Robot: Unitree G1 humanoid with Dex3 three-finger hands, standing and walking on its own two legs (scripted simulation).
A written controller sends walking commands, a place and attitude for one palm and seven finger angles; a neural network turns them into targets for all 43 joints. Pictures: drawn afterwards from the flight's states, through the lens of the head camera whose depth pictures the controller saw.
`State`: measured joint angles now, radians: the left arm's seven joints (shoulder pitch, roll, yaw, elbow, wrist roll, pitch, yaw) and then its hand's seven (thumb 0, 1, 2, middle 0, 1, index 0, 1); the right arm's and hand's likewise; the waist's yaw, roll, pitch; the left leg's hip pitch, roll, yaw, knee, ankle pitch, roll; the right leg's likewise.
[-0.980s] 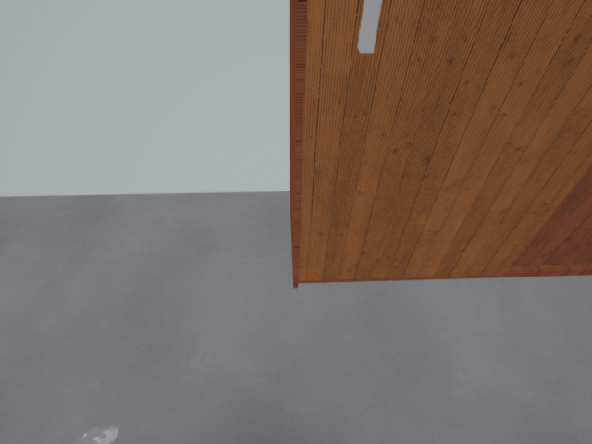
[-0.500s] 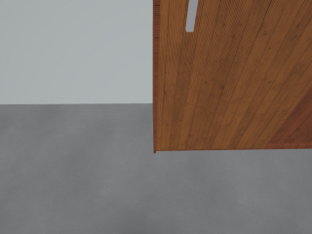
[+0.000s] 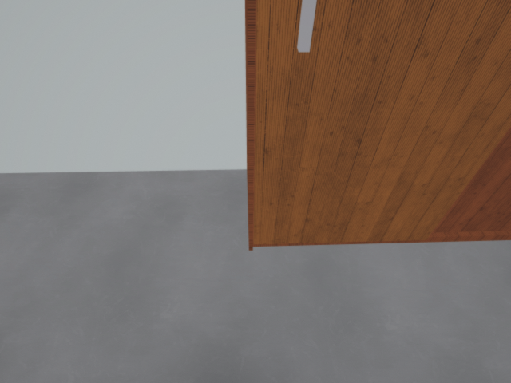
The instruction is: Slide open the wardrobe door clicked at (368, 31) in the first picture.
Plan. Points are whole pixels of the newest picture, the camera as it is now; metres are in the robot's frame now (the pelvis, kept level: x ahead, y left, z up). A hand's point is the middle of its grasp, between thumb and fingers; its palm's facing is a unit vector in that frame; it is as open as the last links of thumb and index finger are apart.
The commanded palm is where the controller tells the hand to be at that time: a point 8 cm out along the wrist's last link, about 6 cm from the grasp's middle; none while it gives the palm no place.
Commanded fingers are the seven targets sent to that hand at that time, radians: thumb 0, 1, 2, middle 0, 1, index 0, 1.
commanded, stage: look at it before walking up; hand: left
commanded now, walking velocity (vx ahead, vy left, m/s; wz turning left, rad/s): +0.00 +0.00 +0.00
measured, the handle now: (306, 8) +0.80 -0.07 +0.26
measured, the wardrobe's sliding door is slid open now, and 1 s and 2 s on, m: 0.00 0.00 0.00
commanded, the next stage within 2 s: take the last steps up to it in 0.48 s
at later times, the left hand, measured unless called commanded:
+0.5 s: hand out of the picture +0.07 +0.25 -0.16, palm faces -0.02 -0.94 -0.33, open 7.4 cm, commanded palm none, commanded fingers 0.00 0.90 0.90 -0.20 -0.30 -0.20 -0.30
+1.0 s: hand out of the picture +0.03 +0.14 -0.18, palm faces +0.06 -0.98 -0.20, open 7.4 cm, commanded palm none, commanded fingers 0.00 0.90 0.90 -0.20 -0.30 -0.20 -0.30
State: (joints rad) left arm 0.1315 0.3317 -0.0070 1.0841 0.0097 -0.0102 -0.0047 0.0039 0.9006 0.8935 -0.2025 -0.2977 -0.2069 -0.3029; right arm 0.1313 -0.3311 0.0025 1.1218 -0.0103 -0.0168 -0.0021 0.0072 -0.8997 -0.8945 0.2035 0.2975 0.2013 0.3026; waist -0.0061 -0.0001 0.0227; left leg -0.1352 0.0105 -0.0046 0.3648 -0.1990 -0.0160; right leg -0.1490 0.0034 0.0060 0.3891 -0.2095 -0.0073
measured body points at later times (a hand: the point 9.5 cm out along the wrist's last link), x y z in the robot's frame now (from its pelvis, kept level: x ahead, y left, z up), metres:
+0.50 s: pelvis +0.00 +0.00 +0.00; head +0.00 +0.00 +0.45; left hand +0.07 +0.30 -0.13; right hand +0.08 -0.30 -0.13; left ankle +0.00 +0.13 -0.75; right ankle +0.00 -0.11 -0.75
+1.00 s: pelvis +0.07 -0.04 -0.01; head +0.07 -0.05 +0.44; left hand +0.03 +0.19 -0.17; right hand +0.03 -0.28 -0.18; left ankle +0.00 +0.10 -0.70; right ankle +0.01 -0.11 -0.75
